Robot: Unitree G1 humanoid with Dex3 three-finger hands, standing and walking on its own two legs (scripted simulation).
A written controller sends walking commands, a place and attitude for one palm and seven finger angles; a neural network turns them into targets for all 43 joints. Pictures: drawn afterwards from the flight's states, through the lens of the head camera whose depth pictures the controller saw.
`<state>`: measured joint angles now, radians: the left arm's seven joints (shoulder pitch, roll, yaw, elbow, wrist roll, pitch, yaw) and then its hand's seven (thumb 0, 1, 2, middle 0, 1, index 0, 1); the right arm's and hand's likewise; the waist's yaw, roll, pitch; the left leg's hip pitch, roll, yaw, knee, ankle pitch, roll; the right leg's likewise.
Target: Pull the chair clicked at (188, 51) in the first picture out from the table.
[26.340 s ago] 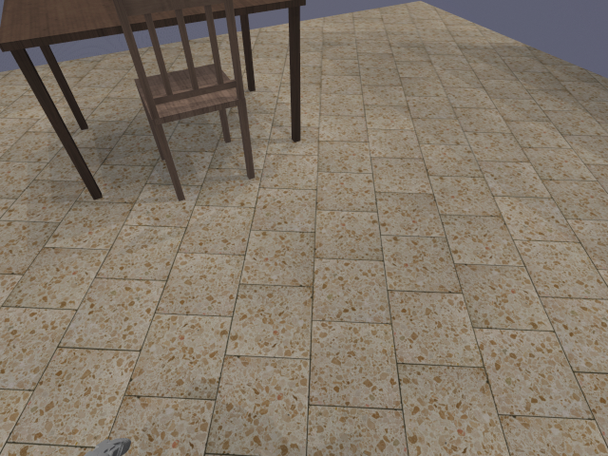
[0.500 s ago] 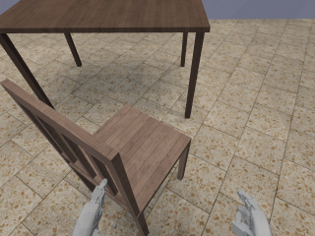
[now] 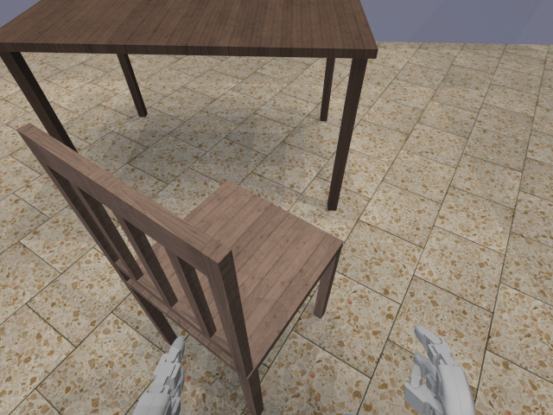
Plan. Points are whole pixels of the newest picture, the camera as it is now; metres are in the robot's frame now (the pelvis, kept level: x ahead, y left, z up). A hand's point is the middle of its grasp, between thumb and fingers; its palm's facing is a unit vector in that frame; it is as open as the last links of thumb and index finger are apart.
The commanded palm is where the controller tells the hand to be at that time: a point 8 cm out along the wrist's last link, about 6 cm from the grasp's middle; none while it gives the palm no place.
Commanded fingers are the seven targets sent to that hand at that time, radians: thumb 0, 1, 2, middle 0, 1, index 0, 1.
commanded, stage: draw the hand back to the body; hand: left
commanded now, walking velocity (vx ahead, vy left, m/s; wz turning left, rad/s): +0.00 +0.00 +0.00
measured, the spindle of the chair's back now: (150, 263) +0.37 +0.24 -0.03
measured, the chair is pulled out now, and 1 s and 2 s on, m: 0.56 0.56 0.56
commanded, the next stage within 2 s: step back with the hand held close in 1.52 s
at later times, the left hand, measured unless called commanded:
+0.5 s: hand (135, 375) +0.16 +0.15 +0.11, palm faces +0.10 -0.97 -0.20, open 17.2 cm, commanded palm +0.11 +0.21 +0.13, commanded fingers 0.00 -0.22 0.36 -0.05 -0.07 -0.05 -0.07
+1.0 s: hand (31, 303) +0.19 +0.22 +0.20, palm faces +0.43 -0.80 -0.42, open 11.4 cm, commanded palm +0.14 +0.27 +0.22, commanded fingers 0.00 0.68 0.80 -0.17 -0.25 -0.17 -0.25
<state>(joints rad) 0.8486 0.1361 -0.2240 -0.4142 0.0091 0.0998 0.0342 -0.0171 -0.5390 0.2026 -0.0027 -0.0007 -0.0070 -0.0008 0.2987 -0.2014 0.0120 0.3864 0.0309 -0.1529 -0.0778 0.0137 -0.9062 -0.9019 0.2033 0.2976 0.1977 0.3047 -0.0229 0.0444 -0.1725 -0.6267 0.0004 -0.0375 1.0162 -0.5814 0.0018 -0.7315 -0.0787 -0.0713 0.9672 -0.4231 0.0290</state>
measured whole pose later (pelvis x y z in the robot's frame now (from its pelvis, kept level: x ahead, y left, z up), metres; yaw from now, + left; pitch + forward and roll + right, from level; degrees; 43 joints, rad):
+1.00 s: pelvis +0.01 -0.02 +0.05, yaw +0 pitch -2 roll -1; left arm 0.57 0.33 0.27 -0.45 -0.04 -0.09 0.17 0.00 0.33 0.63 -0.13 -0.18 -0.13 -0.18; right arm 0.23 -0.21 0.01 0.60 0.02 -0.18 -0.11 0.01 -0.91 -0.90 0.20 0.30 0.20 0.30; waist 0.05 0.08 -0.02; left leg -0.12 0.03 -0.03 0.55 -0.39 -0.02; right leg -0.24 -0.04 -0.09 0.56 -0.27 0.01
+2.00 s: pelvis -0.01 +0.00 +0.06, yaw -2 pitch +1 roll +0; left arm 0.60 0.42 0.41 -0.54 -0.04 -0.19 0.14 0.01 0.89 0.90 -0.21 -0.30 -0.22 -0.30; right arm 0.17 -0.22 -0.02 0.58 0.01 -0.04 -0.08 0.01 -0.91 -0.90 0.20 0.30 0.20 0.30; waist 0.00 0.02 0.08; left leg -0.19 0.00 0.01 0.48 -0.31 0.00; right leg -0.31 -0.06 -0.05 0.47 -0.17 0.03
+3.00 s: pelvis -0.09 -0.01 +0.04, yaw +1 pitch +4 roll -1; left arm 0.57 0.47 0.53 -0.58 -0.02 -0.30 0.16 0.01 0.88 0.90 -0.21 -0.30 -0.22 -0.30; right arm 0.20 -0.16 -0.03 0.61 0.00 -0.12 -0.07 0.01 -0.91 -0.90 0.20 0.30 0.20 0.30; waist -0.01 -0.03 0.02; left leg -0.48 0.02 -0.05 0.66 -0.26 -0.02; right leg -0.42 0.03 0.01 0.62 -0.27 0.00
